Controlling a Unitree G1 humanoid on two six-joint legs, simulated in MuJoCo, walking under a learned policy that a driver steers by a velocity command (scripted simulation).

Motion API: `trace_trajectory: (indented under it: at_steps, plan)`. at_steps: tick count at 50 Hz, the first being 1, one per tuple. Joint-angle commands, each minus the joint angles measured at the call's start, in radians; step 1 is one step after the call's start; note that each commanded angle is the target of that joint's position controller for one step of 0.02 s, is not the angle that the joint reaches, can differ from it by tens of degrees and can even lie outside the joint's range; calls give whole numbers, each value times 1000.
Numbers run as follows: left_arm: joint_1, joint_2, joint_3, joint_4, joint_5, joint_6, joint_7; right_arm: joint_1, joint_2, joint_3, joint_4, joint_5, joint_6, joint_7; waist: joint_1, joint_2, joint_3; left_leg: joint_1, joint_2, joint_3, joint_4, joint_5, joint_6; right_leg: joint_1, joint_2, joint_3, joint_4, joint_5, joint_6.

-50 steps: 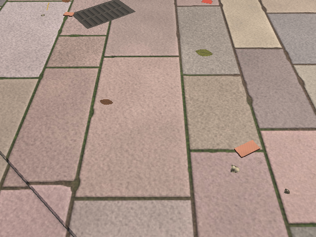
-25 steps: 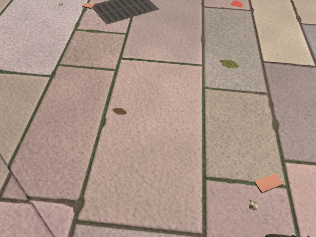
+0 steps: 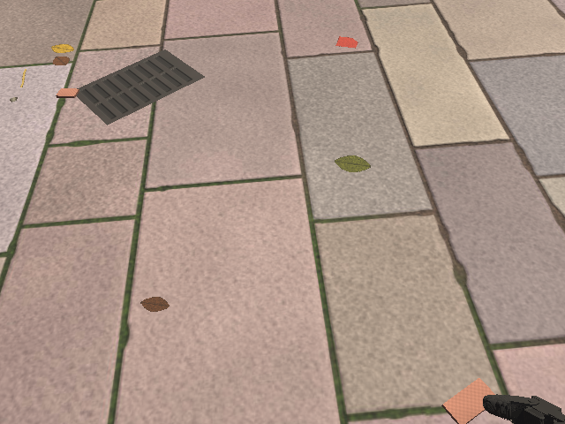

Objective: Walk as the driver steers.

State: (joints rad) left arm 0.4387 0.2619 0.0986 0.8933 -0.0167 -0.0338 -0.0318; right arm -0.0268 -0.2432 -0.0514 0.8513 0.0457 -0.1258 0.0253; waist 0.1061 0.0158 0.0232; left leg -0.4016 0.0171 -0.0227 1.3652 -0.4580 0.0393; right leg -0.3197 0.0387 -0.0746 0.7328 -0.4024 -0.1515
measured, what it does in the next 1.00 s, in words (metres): walks ahead: left foot, then right foot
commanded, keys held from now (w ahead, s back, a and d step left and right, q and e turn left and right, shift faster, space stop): w+e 0.08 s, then e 0.36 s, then q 0.56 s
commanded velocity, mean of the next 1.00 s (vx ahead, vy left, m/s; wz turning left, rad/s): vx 0.16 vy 0.00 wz -0.17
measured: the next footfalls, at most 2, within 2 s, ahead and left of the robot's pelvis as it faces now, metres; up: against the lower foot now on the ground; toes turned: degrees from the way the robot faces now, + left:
left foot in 0.30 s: +0.41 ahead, +0.09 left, +0.00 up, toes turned -15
right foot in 0.66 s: +0.30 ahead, -0.15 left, +0.00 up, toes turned -16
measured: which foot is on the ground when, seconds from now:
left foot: up 0.00-0.28, down 0.30-0.66, up 0.68-0.94, down 0.96-1.00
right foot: down 0.00-0.30, up 0.32-0.64, down 0.66-0.96, up 0.98-1.00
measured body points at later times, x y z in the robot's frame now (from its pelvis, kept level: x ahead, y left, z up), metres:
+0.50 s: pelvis +0.25 +0.03 +0.02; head +0.30 +0.00 +0.46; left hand +0.47 +0.27 -0.08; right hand +0.33 -0.27 -0.10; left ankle +0.37 +0.10 -0.72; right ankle +0.16 -0.09 -0.63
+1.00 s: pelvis +0.30 +0.02 +0.00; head +0.33 +0.04 +0.45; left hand +0.51 +0.27 -0.10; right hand +0.39 -0.28 -0.09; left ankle +0.32 +0.10 -0.72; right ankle +0.26 -0.13 -0.69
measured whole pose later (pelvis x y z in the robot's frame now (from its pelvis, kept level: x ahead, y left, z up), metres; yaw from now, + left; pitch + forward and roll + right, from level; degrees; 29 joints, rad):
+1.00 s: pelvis +0.30 +0.02 +0.00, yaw -8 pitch +2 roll +0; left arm 0.12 0.29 0.07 0.68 0.01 0.03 0.06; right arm 0.18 -0.30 -0.07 0.75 -0.01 0.02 0.03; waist -0.01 -0.04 0.03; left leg -0.36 -0.03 0.06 0.66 -0.32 0.07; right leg -0.40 -0.09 -0.03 0.86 -0.52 0.06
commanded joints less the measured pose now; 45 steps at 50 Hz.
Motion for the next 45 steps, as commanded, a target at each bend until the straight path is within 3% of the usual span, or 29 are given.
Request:
trace_trajectory:
  at_steps: [1, 2, 3, 5, 7, 10, 12, 14, 15, 16, 17, 18, 19, 20, 22, 24, 27, 29, 31, 32, 33, 34, 35, 36, 38, 41, 45]
  plan:
    - [-100, 134, 2, -99, -1, -63, 12, -28, -76, -5, -110, -22, -23, 1, -152, 41, 69, -344, 53, -60, -114, 96, -33, 107, -283, 606, -516, 67, -199]
    - [-102, 114, -7, -108, 8, -67, 31, -67, -103, -12, -107, -29, -8, -1, -141, 52, 69, -303, 67, -63, -210, 162, -57, 89, -262, 539, -531, 135, -171]
    - [-71, 105, -10, -104, 10, -70, 49, -116, -98, -10, -116, -35, 1, -6, -117, 41, 67, -277, 62, -44, -310, 228, -78, 89, -242, 476, -543, 245, -153]
    - [-14, 95, -11, -92, 0, -62, 75, -212, -39, 6, -145, -40, 6, -9, -72, 11, 68, -223, 21, -2, -546, 351, -99, 105, -179, 355, -523, 443, -106]
    - [25, 104, -4, -79, -1, -38, 82, -265, 13, 15, -177, -38, 13, -7, -42, -40, 46, -160, -48, 47, -733, 452, -98, 128, -124, 272, -452, 618, -41]
    - [80, 102, 7, -65, -2, -7, 74, -272, -9, -2, -223, -31, 26, -8, -16, -132, -20, -77, -93, 56, -839, 537, -83, 185, -124, 282, -356, 697, 15]
    - [48, 93, 12, -84, -7, 4, 79, -225, -54, -22, -228, -36, 21, -7, -48, -158, -50, -20, -100, 29, -895, 536, -56, 229, -129, 325, -273, 726, 38]
    - [-63, 113, 23, -142, -12, 1, 85, -56, -113, -49, -187, -51, 7, -14, -149, -170, -126, 160, -76, 21, -981, 622, -9, 231, -100, 334, -101, 828, 81]
    - [-131, 87, 16, -196, 1, -4, 81, 105, -156, -59, -161, -74, 1, -20, -214, -139, -258, 423, 59, -79, -929, 789, 48, 112, -60, 340, 117, 654, 113]
    - [-42, -29, -16, -219, 42, -5, 78, 167, -197, -54, -148, -91, 7, -25, -151, 132, -390, 695, 315, -306, -795, 1326, 123, -124, 61, 265, 414, -261, 153]
    - [190, 38, -11, -215, -9, 4, 73, 180, -205, -57, -139, -92, 15, -12, -76, 351, -572, 818, 494, -697, -900, 1038, 314, -253, 63, 307, 669, -345, 169]
    - [147, 117, 7, -188, -18, 25, 72, 74, -120, -40, -183, -79, 31, -15, -76, 202, -466, 693, 437, -620, -968, 731, 297, -307, -12, 286, 754, -232, 195]
    - [18, 154, 19, -213, -12, 42, 72, 14, -46, -20, -195, -64, 49, -22, -99, 110, -317, 541, 361, -432, -996, 597, 248, -339, -38, 216, 739, -148, 212]
    - [-39, 162, 28, -220, -5, 56, 79, -6, -39, -10, -187, -62, 59, -25, -87, 41, -241, 403, 307, -335, -1023, 554, 220, -313, -64, 196, 723, -103, 222]
    - [-85, 138, 28, -260, -7, 70, 80, -2, -82, -20, -154, -79, 63, -30, -63, 54, -149, 208, 247, -195, -1065, 551, 198, -238, -106, 180, 622, -70, 209]
    - [-113, 56, -3, -281, -2, 62, 81, 39, -99, -24, -117, -82, 57, -29, -67, 67, -142, 169, 221, -144, -1079, 682, 217, -192, -94, 156, 447, -111, 199]
    - [-155, 15, -39, -286, 22, 50, 76, 41, -112, -21, -98, -71, 63, -24, -65, 72, -198, 144, 217, -92, -1068, 765, 227, -43, -102, 143, 158, -50, 192]
    - [-161, 37, -42, -266, 24, 55, 70, 59, -120, -19, -84, -55, 74, -11, -72, 96, -200, 118, 193, -87, -1075, 611, 204, 58, -81, 119, -3, 66, 191]
    - [-153, 71, -35, -248, 27, 63, 63, 51, -135, -15, -84, -39, 85, -1, -46, 92, -163, 44, 165, -94, -1055, 348, 155, 194, -44, 79, -205, 213, 167]
    - [-182, 98, -30, -262, 34, 66, 64, 78, -110, -3, -77, -34, 85, 3, -50, 77, -140, -18, 139, -104, -1044, 218, 101, 265, -60, 104, -279, 226, 139]
    - [-193, 153, -23, -286, 48, 67, 72, 107, -81, 11, -76, -46, 80, 10, -62, 7, -139, -92, 93, -86, -982, 93, 31, 335, -184, 227, -315, 291, 95]
    - [-249, 237, -5, -301, 55, 75, 80, 161, -76, 9, -84, -46, 77, 10, -124, -170, -122, -99, -5, 30, -884, 24, -22, 228, -313, 318, -343, 222, 11]
    - [-281, 208, -6, -301, 58, 73, 78, 145, -111, -2, -81, -41, 80, 0, -110, -239, -100, -18, -24, 67, -784, 48, -46, 92, -323, 325, -405, 116, -25]
    - [-323, 191, -7, -309, 53, 65, 80, 153, -138, -15, -79, -37, 86, -6, -115, -250, -57, -21, -33, 79, -698, 73, -53, 63, -302, 299, -402, 99, -17]
    - [-337, 173, -7, -311, 38, 45, 86, 180, -144, -29, -72, -40, 106, -17, -105, -262, -34, -74, -29, 80, -554, 17, -61, 74, -324, 276, -374, 316, -28]
    - [-319, 153, -6, -295, 23, 32, 92, 194, -99, -26, -101, -29, 127, -12, -102, -177, -68, -132, 11, 53, -445, -84, -71, 160, -370, 254, -310, 657, -68]
    - [-352, 169, 9, -285, 6, 50, 95, 207, -93, -26, -129, -23, 141, 8, -111, -173, -115, -8, -12, 116, -646, 83, -60, 172, -349, 177, -238, 655, -31]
